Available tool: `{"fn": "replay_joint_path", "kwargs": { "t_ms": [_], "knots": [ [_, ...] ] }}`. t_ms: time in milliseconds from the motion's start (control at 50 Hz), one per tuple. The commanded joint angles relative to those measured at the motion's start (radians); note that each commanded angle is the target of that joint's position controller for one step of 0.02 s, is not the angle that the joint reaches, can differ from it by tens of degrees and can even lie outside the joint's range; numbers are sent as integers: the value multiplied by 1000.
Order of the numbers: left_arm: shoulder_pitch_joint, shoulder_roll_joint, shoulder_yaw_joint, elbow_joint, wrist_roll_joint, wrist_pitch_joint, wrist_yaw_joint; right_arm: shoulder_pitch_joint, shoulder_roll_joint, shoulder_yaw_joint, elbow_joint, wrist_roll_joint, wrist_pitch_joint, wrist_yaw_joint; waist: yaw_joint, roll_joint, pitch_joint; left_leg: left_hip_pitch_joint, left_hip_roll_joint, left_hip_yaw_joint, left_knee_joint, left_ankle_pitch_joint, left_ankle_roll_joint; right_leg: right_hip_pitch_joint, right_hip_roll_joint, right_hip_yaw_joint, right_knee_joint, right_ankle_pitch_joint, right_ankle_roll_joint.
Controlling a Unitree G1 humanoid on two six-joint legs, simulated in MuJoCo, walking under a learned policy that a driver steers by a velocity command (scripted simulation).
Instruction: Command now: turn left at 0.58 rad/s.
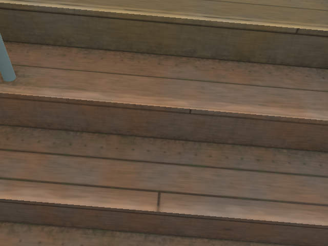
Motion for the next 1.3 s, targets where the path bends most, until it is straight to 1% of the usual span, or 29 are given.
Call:
{"fn": "replay_joint_path", "kwargs": {
  "t_ms": [20,100,180,220,240,260,280,340,420,500,600,640,680,740,820,880,920,940,960,1000,1020,1040,1060,1080,1100,1140,1180,1220,1300],
  "knots": [
    [-47,10,-9,-107,8,-13,-3,-96,-132,-20,-95,-10,-25,-9,44,88,-52,117,225,-330,-213,461,219,-121,36,52,94,48,-21],
    [-42,-12,-41,-125,-6,2,-2,-50,-125,-13,-80,-7,-19,-37,33,175,-67,174,211,-291,-220,491,175,-11,43,41,-351,-91,-57],
    [51,-8,-38,-81,-18,3,39,-69,-105,-10,-84,-8,-15,-17,21,264,-107,124,243,-324,-207,662,136,291,65,16,-740,-38,-102],
    [56,-33,-44,-57,0,-22,47,-72,-60,-2,-60,20,-15,4,29,124,-71,74,165,-274,-132,485,64,410,72,12,-1040,173,-108],
    [46,-15,-46,-68,21,-41,43,-13,-7,10,-43,12,-14,17,12,-55,-102,-18,94,-235,-18,125,8,518,-79,187,-1110,329,-116],
    [-6,1,-52,-103,17,-44,34,19,-3,9,-45,17,-4,27,-2,-211,-128,-73,0,-141,62,-175,-45,474,-226,334,-1136,510,-233],
    [-59,-17,-55,-134,5,-52,28,12,-37,0,-23,7,4,33,17,-210,-125,18,27,-114,173,-180,-82,339,-285,420,-1198,397,-316],
    [-52,-41,-69,-99,6,-78,30,-22,-4,13,24,14,0,38,9,-46,0,65,42,-77,108,-88,-108,279,-154,247,-1180,298,-252],
    [68,10,-36,-36,-13,-81,33,-1,7,19,85,5,-15,33,27,-64,-29,145,20,-46,-191,85,-82,418,-74,188,-1127,221,-172],
    [114,67,10,-14,-24,-46,20,36,-31,2,93,-12,-37,24,50,-28,43,56,-2,-6,-144,-124,-35,365,-53,241,-1214,-392,-215],
    [14,85,22,-14,-26,-37,8,106,-5,12,98,-11,-59,37,0,-6,94,101,-4,25,-119,-144,48,204,-77,241,-1168,-480,-261],
    [-103,61,12,-44,-29,-45,-1,244,-36,6,130,-9,-64,31,-74,110,90,262,64,-142,-233,-258,110,15,8,121,-969,-353,-215],
    [-121,-4,-10,-68,-23,-73,-16,273,-119,-13,123,-2,-62,23,-75,352,121,324,328,-651,-526,-494,252,-165,80,-10,-567,-89,-156],
    [-126,14,0,-67,-8,-85,-19,265,-146,-21,134,-25,-96,28,-74,194,88,434,373,-622,-483,-129,344,-465,55,58,244,-213,-125],
    [-318,-92,-70,-190,8,-85,-8,335,-54,12,223,-42,-136,36,-75,113,97,545,343,-421,-406,41,215,-902,34,141,800,-345,-199],
    [-489,-112,-101,-326,4,-72,3,335,-92,15,276,-32,-159,34,-57,104,181,461,370,-338,-520,-71,138,-1038,-10,138,817,-432,-202],
    [-574,-103,-124,-413,-6,-49,-11,297,-83,30,315,8,-135,21,-27,122,235,206,280,-222,-735,-136,95,-798,-63,27,416,-353,-194],
    [-485,-92,-134,-414,-22,-32,-36,230,-88,34,289,45,-120,12,21,113,211,-27,244,-131,-885,-11,117,-376,-81,-31,117,-202,-211],
    [-365,-110,-133,-364,-44,-29,-46,108,-116,39,234,55,-121,15,69,117,147,-218,203,-50,-893,284,125,3,-27,-115,-5,-125,-231],
    [37,-15,-65,-197,-31,-19,-17,116,-270,2,230,64,-144,35,212,237,-200,38,247,16,-464,1473,116,407,109,-159,-10,-141,-228],
    [220,57,-27,-153,-19,-17,-3,72,-336,-32,226,80,-153,56,315,258,-322,161,237,-6,-169,1641,65,499,131,-101,-223,-84,-224],
    [269,136,7,-129,15,-28,6,66,-330,-47,215,73,-168,82,335,185,-379,135,194,-69,186,1383,24,558,90,110,-449,-207,-241],
    [281,272,38,-51,16,-28,16,20,-148,-23,122,59,-181,122,257,-280,-342,-230,-86,-145,630,224,-25,629,-160,690,-908,-189,-310],
    [175,250,46,-63,-6,-26,16,103,-25,-6,111,5,-179,122,177,-241,-388,-340,-130,-380,1068,113,-14,548,-258,1012,-1109,-260,-270],
    [51,184,30,-46,-11,-38,-3,103,19,2,66,-12,-174,122,64,-158,-286,-426,-79,-320,1228,203,-5,431,-240,959,-1125,-454,-260],
    [6,21,-3,87,-20,-80,-31,5,68,32,7,-47,-163,99,-11,19,-2,-568,1,-171,1274,335,31,188,-185,672,-1022,-499,-256],
    [60,-86,-27,196,-7,-113,-44,-40,112,60,-25,-33,-120,80,-46,-51,27,-644,2,-165,1439,278,57,138,-149,471,-1043,-267,-252],
    [129,-80,-27,269,-11,-137,-59,-111,151,87,-70,-19,-93,60,-52,-7,81,-787,10,-191,1492,183,68,152,-138,357,-1078,-90,-249],
    [203,9,-24,298,-8,-169,-54,-293,128,93,-124,-1,-75,31,-26,56,114,-916,13,-71,1506,100,61,211,-135,215,-1225,28,-261]
  ]
}}
Velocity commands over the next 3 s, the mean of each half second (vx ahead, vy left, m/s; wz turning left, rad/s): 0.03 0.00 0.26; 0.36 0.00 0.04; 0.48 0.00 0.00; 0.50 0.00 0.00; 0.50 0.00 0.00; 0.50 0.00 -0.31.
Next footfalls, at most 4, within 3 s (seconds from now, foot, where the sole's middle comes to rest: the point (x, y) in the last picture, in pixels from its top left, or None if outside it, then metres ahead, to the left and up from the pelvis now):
0.24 right None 0.07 -0.11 -0.76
1.04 right None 0.35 -0.18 -0.59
1.54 left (160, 173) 0.65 -0.01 -0.43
2.02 right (200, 82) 0.94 -0.16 -0.26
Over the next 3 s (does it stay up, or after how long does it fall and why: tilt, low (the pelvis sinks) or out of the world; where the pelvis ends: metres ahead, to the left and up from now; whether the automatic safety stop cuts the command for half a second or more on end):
stays up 1.34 -0.03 0.68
